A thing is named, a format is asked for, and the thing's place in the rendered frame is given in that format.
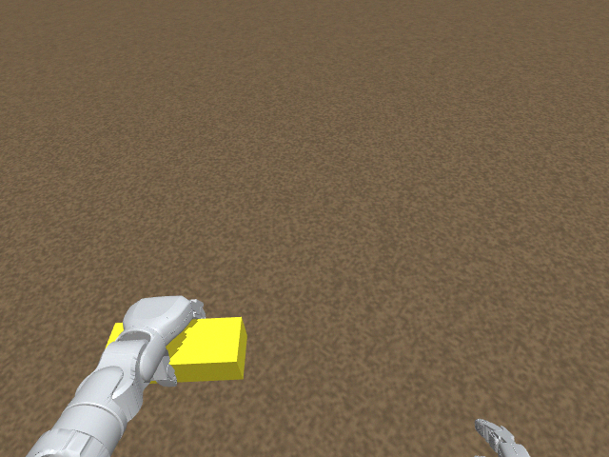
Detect right robot hand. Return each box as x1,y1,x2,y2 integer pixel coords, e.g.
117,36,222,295
474,419,530,457

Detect left robot hand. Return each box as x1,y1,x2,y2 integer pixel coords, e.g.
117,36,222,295
123,296,206,387

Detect carton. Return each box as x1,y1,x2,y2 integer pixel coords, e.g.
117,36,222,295
106,317,247,384

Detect left robot arm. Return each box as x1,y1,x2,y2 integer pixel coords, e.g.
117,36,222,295
26,326,166,457

